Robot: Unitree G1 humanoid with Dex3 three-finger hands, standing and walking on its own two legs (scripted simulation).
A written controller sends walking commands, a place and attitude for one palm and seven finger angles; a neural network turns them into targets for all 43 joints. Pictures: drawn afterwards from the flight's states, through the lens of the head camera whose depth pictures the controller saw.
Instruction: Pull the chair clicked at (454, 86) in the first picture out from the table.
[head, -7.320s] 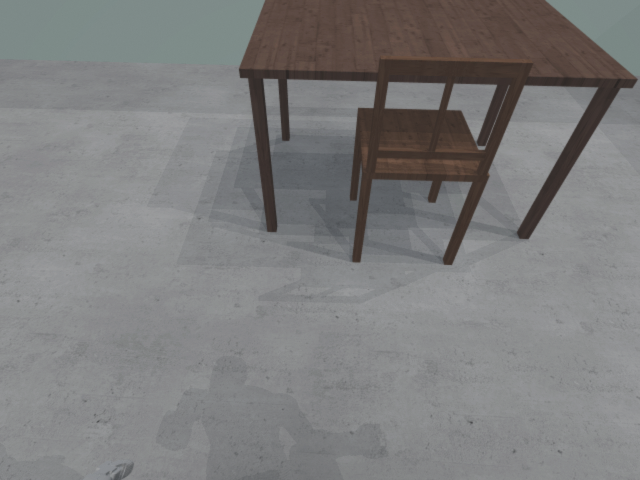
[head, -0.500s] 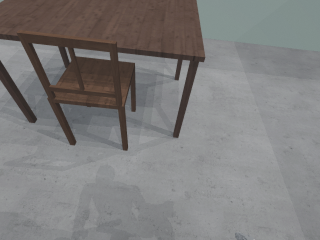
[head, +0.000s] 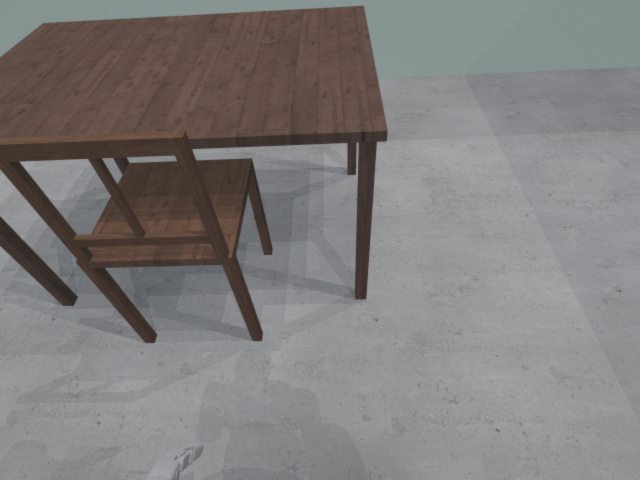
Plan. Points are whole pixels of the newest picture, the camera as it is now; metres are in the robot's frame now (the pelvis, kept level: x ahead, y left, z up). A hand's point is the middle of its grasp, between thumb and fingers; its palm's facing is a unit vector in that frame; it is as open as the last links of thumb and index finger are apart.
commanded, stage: take the last steps up to it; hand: left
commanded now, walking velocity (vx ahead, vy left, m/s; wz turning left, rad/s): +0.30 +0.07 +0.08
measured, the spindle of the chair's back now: (119, 199) +0.69 +0.45 -0.09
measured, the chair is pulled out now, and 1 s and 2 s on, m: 0.00 0.00 0.00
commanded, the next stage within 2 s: come to a stop and stand still in 0.64 s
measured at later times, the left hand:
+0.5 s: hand out of the picture +0.02 +0.15 -0.14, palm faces +0.22 -0.96 -0.17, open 7.3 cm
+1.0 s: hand (172, 373) +0.32 +0.26 -0.15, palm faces +0.07 -0.97 -0.25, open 7.3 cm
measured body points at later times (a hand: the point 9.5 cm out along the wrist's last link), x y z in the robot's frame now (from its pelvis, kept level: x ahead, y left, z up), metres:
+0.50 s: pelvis +0.13 +0.02 +0.02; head +0.15 +0.01 +0.47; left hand +0.01 +0.21 -0.12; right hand +0.24 -0.21 -0.13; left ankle +0.21 +0.16 -0.68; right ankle +0.08 -0.08 -0.72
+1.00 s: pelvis +0.25 +0.07 +0.01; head +0.27 +0.06 +0.46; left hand +0.32 +0.31 -0.13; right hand +0.28 -0.16 -0.15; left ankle +0.22 +0.16 -0.72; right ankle +0.29 -0.03 -0.72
